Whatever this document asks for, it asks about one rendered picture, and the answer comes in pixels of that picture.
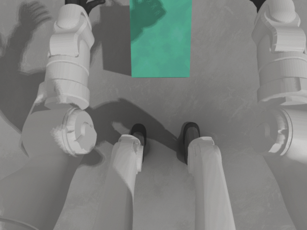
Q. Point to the left robot shin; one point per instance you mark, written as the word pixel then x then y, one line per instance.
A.
pixel 125 137

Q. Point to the robot right hand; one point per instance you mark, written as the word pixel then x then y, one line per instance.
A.
pixel 258 3

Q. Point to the robot left upper arm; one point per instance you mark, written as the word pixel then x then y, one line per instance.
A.
pixel 32 198

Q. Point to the left robot forearm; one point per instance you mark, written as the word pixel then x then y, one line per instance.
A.
pixel 68 62

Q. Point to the robot right upper arm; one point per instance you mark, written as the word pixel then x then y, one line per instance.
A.
pixel 280 136

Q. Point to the robot left hand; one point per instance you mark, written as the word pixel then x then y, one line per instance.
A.
pixel 87 6

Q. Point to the right robot forearm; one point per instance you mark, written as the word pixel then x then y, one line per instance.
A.
pixel 281 56

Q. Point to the carton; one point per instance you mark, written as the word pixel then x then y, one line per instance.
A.
pixel 160 37

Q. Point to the robot left foot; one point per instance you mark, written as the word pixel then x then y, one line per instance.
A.
pixel 139 131

